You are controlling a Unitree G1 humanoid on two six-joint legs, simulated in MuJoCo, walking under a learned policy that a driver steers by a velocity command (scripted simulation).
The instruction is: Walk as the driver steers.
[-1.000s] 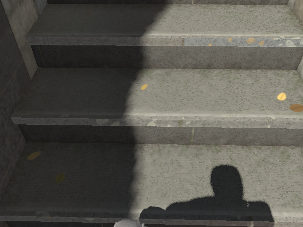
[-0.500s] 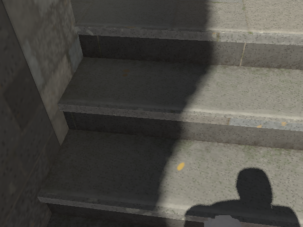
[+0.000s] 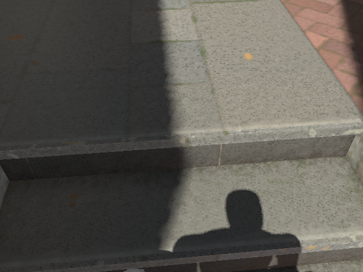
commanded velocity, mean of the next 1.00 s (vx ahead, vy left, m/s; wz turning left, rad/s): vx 0.50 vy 0.00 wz -0.16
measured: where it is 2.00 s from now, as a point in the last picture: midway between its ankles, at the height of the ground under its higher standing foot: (235, 84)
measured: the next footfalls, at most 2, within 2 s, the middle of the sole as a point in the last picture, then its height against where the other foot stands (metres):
left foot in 0.20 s outside the picture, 0.16 m higher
right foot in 0.82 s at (270, 221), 0.16 m higher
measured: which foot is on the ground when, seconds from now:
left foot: up 0.00-0.18, down 0.20-0.86, up 0.88-1.00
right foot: down 0.00-0.22, up 0.24-0.80, down 0.82-1.00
